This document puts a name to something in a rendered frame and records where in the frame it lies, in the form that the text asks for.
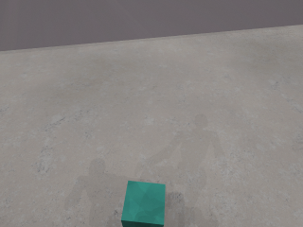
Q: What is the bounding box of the carton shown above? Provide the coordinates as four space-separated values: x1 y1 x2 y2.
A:
121 181 166 227

